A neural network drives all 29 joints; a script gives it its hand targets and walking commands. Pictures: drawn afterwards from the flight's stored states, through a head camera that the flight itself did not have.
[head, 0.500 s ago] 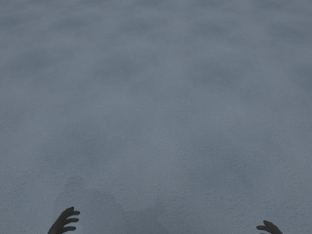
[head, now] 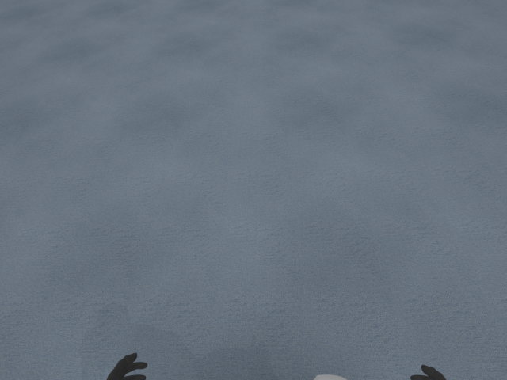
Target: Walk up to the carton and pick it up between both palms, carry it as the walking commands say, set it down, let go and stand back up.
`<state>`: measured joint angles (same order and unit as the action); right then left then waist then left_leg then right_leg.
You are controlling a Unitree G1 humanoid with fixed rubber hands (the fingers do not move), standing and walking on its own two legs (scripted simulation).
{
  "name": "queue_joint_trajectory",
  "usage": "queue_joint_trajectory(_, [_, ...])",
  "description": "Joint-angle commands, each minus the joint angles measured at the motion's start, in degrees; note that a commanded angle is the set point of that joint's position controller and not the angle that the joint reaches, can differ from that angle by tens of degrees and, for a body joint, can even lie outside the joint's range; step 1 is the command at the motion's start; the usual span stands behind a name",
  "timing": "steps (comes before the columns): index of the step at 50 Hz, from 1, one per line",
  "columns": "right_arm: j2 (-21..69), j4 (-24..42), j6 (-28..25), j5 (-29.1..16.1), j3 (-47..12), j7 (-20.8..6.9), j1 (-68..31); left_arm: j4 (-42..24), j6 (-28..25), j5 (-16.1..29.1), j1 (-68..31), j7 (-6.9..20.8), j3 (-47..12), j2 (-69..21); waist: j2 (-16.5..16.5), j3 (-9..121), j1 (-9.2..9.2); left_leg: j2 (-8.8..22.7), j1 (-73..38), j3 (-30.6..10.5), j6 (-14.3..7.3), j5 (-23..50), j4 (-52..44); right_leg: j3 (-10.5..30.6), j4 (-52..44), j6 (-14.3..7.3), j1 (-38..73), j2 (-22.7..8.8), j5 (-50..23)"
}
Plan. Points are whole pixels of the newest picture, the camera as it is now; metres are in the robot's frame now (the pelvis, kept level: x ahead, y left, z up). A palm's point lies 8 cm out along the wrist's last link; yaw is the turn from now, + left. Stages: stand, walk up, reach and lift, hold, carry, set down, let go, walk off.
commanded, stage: walk up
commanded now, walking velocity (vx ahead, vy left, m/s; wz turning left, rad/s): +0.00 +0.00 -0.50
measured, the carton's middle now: out of the picture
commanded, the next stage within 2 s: none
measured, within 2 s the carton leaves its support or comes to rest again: neither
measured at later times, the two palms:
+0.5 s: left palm out of the picture +0.04 +0.21 -0.08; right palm out of the picture +0.05 -0.31 -0.10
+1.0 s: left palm out of the picture +0.01 +0.19 -0.11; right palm out of the picture -0.15 -0.30 -0.10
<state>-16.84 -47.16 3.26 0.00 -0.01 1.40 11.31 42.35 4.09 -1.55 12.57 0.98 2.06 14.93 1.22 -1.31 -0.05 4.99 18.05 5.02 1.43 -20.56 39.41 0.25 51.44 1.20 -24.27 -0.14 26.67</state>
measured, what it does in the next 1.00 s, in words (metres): walks backwards, turning right: left foot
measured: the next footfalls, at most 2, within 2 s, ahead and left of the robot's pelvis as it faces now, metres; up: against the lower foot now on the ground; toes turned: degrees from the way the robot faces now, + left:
left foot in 0.64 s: -0.06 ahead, +0.09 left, +0.00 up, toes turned -7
right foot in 1.04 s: -0.19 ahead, -0.14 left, +0.00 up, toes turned -19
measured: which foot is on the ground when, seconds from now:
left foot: down 0.00-0.04, up 0.06-0.62, down 0.64-1.00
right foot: down 0.00-0.64, up 0.66-1.00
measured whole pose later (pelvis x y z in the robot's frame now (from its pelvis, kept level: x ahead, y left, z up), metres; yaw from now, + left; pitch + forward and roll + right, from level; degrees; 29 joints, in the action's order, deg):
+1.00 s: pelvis -0.14 -0.03 +0.02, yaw -23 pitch +1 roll +1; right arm -13.2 -49.9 3.2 0.0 0.8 0.8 9.7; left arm 47.0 3.8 -1.5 15.3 0.9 3.3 15.5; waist -1.9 -2.4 -1.5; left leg 7.9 13.9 14.6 1.5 -16.2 30.0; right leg 5.6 45.7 4.0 -19.8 0.9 20.2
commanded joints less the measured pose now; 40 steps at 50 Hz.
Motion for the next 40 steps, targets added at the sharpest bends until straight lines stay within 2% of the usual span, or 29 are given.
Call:
queue_joint_trajectory(1, [-4.8, 6.7, 0.1, 1.2, 3.5, -0.1, -3.3, -0.6, -3.2, -0.5, 7.0, 0.2, 3.2, 13.9, -17.0, -0.4, -3.08, -2.4, 13.6, 3.0, 0.3, -12.6, 16.9, 25.0, -30.6, -6.8, 13.8, -16.1, -39.0])
queue_joint_trajectory(2, [-4.9, 8.1, 0.8, 1.1, 3.4, 0.3, -6.4, -0.5, -3.0, -0.4, 8.9, -0.2, 3.2, 15.6, -19.5, -1.3, -4.30, -3.8, 16.9, -4.6, 0.0, -17.2, 25.1, 32.6, -32.9, -10.9, 10.4, -19.0, -42.3])
queue_joint_trajectory(3, [-5.6, 7.5, 1.0, 1.0, 3.9, 0.1, -6.7, -0.4, -2.8, -0.8, 7.3, -0.4, 3.4, 14.5, -15.0, -2.5, -2.94, -2.9, 16.5, -6.8, -0.6, -14.4, 27.6, 31.2, -34.3, -10.2, 7.9, -16.9, -33.0])
queue_joint_trajectory(5, [-6.1, 6.6, 0.8, 1.0, 4.3, -0.2, -8.1, -1.2, -3.2, -0.4, 3.7, -1.0, 3.0, 11.5, -10.7, -3.5, -1.65, -1.7, 16.4, -8.2, 0.3, -6.2, 27.2, 27.9, -35.0, -7.1, 7.7, -11.3, -23.5])
queue_joint_trajectory(7, [-5.7, 5.6, 0.4, 1.1, 4.0, -0.7, -6.9, -0.6, -3.6, 0.0, 4.2, -1.4, 3.0, 10.3, -11.2, 1.7, -2.04, -2.8, 16.1, -7.6, 0.7, -3.7, 25.7, 25.8, -32.1, -7.7, 13.4, -10.0, -31.5])
queue_joint_trajectory(9, [-5.2, 5.2, 0.2, 1.0, 3.5, -0.8, -6.8, 1.0, -3.8, 0.3, 7.7, -1.5, 3.4, 10.1, -11.6, 5.7, -2.90, -3.4, 16.0, -7.8, 0.8, -3.4, 23.7, 25.6, -30.4, -8.1, 19.4, -9.9, -38.5])
queue_joint_trajectory(11, [-4.6, 4.8, 0.4, 0.8, 3.2, -0.8, -7.6, 2.0, -3.7, 0.4, 9.6, -1.5, 3.7, 9.7, -11.7, 7.6, -3.61, -4.1, 15.0, -7.6, 1.0, -3.1, 21.4, 25.8, -30.8, -7.8, 22.3, -9.2, -39.5])
queue_joint_trajectory(13, [-4.4, 4.7, 0.9, 0.6, 3.1, -0.8, -8.7, 2.6, -3.4, 0.4, 10.5, -1.6, 3.9, 9.9, -12.3, 6.5, -4.03, -4.7, 13.8, -7.4, 1.4, -3.8, 19.4, 27.4, -32.4, -7.4, 21.4, -8.6, -36.9])
queue_joint_trajectory(16, [-4.4, 4.4, 1.2, 0.3, 2.9, -0.8, -9.5, 2.7, -2.8, 0.2, 10.8, -1.6, 4.3, 10.4, -13.5, 5.5, -4.34, -5.4, 11.5, -7.0, 1.7, -5.2, 15.7, 29.1, -33.9, -8.0, 19.0, -7.9, -32.4])
queue_joint_trajectory(19, [-4.2, 3.7, 1.0, 0.1, 2.7, -0.8, -8.9, 2.4, -2.5, 0.1, 9.5, -1.6, 4.6, 10.4, -13.8, 5.4, -4.15, -5.8, 9.0, -6.2, 1.8, -5.2, 12.1, 29.2, -34.9, -8.5, 16.1, -7.5, -26.5])
queue_joint_trajectory(23, [-3.8, 2.9, 1.0, -0.2, 2.5, -0.5, -8.4, 2.0, -2.1, -0.1, 8.4, -1.5, 4.4, 10.9, -15.4, 4.8, -3.94, -7.2, 2.0, -4.5, 1.6, -6.0, 6.4, 31.2, -38.5, -7.8, 8.0, -6.8, -18.3])
queue_joint_trajectory(25, [-3.3, 2.5, 0.9, -0.4, 2.5, -0.3, -6.7, 1.6, -1.9, -0.1, 7.2, -1.5, 4.3, 10.9, -16.7, 5.4, -3.37, -8.3, -3.6, -3.0, 1.2, -6.4, 1.4, 30.9, -40.2, -6.6, 3.8, -6.1, -16.9])
queue_joint_trajectory(26, [-3.1, 1.8, 0.8, -0.4, 2.5, -0.2, -4.4, 1.2, -1.9, 0.1, 5.7, -1.5, 4.1, 10.7, -17.3, 6.3, -2.42, -8.9, -8.1, -2.0, 0.8, -6.3, -2.2, 29.5, -40.7, -5.3, 1.1, -5.1, -16.6])
queue_joint_trajectory(27, [-3.1, 1.0, 0.6, -0.4, 2.6, 0.1, -1.3, 0.6, -1.9, 0.3, 3.9, -1.4, 3.9, 10.4, -16.7, 7.2, -0.77, -9.2, -14.2, -1.2, 0.1, -4.6, -7.9, 27.0, -39.9, -3.6, -2.6, -3.6, -16.2])
queue_joint_trajectory(28, [-3.7, -0.2, 0.4, -0.2, 2.8, 0.4, 2.3, -0.2, -1.9, 0.8, 2.2, -1.4, 3.5, 9.7, -14.3, 8.9, 1.24, -8.4, -21.9, -0.4, -0.7, 0.8, -16.2, 23.5, -37.5, -1.3, -7.2, -1.4, -12.8])
queue_joint_trajectory(29, [-6.0, -1.3, 0.2, 0.0, 3.5, 0.6, 5.0, -1.1, -2.2, 1.1, 2.5, -1.4, 3.3, 8.1, -8.6, 10.6, 1.94, -3.0, -28.6, -3.3, -2.1, 2.1, -21.3, 19.5, -32.5, 1.2, -12.5, 1.7, -5.9])
queue_joint_trajectory(30, [-10.3, -1.4, 0.1, 0.3, 4.3, 0.7, 6.9, -2.0, -2.3, 1.2, 2.8, -1.5, 3.2, 5.8, 4.6, 11.3, 2.56, 9.6, -29.2, -13.8, -6.0, -5.6, -28.9, 12.5, -19.7, 3.2, -17.1, 5.7, 1.6])
queue_joint_trajectory(31, [-13.4, -0.1, 0.4, 0.3, 4.7, 0.9, 2.1, -1.9, -1.9, 0.8, 2.7, -1.5, 3.9, 4.4, 18.7, 8.2, 1.28, 23.8, -18.1, -22.5, -8.2, -10.3, -31.5, 5.2, 1.4, 1.7, -17.7, 7.1, -0.2])
queue_joint_trajectory(32, [-11.5, 2.1, 0.5, 0.2, 4.3, 1.0, -5.5, -0.5, -1.3, 0.3, 4.1, -1.3, 4.8, 5.3, 12.2, 2.1, -1.89, 24.8, -7.4, -15.6, -8.4, -8.1, -30.5, 3.9, 11.1, 2.0, -16.0, 2.2, -1.1])
queue_joint_trajectory(33, [-9.3, 3.7, 0.1, 0.1, 3.7, 1.1, -8.4, 0.9, -1.3, 0.3, 6.3, -0.9, 4.6, 4.5, 7.5, 0.7, -4.69, 21.2, -4.4, -10.7, -6.6, -2.7, -28.7, 3.1, 16.3, 2.1, -12.6, 2.3, -4.0])
queue_joint_trajectory(34, [-7.8, 4.2, -0.5, -0.3, 3.5, 1.1, -12.4, 1.6, -1.1, -0.1, 6.1, -0.4, 4.9, 5.1, 8.8, 0.9, -4.40, 19.6, -4.0, -6.1, -8.0, -0.3, -28.0, 1.2, 20.4, 2.5, -12.1, 0.5, -8.0])
queue_joint_trajectory(35, [-6.2, 4.8, -1.1, -0.5, 3.3, 1.1, -14.1, 3.2, -0.9, 0.2, 5.9, -0.2, 5.0, 6.3, 5.8, 0.5, -5.05, 17.2, -3.2, -2.6, -7.9, 4.0, -25.5, 0.8, 22.5, 2.6, -10.5, -0.6, -9.3])
queue_joint_trajectory(36, [-5.2, 4.7, -1.3, -0.3, 3.0, 0.9, -14.0, 4.2, -0.8, 0.5, 5.7, 0.0, 4.4, 6.6, 3.5, 0.9, -5.20, 14.5, -4.7, 1.0, -7.0, 7.0, -23.2, -0.2, 21.5, 2.9, -10.5, -0.3, -8.8])
queue_joint_trajectory(37, [-5.1, 4.3, -1.2, -0.1, 2.9, 0.9, -12.4, 4.1, -0.7, 0.8, 5.0, -0.1, 4.1, 6.5, 3.1, 0.5, -4.55, 13.1, -5.9, 2.0, -6.1, 7.7, -22.3, 0.0, 20.3, 3.2, -11.3, 0.6, -8.2])
queue_joint_trajectory(38, [-5.2, 4.1, -1.2, 0.0, 2.8, 1.0, -11.0, 3.9, -0.7, 1.0, 4.4, -0.2, 4.0, 6.6, 3.2, -0.3, -3.94, 13.0, -7.4, 1.7, -5.5, 7.2, -22.2, -0.2, 18.7, 3.4, -12.4, 1.0, -8.1])
queue_joint_trajectory(40, [-6.4, 3.7, -1.5, 0.0, 3.2, 0.5, -7.2, 3.1, -0.9, 1.5, 2.6, 0.2, 3.5, 5.9, 7.1, -0.5, -2.00, 13.6, -10.1, 1.5, -5.4, 6.2, -22.0, -1.2, 12.1, 3.9, -12.2, 0.3, -8.5])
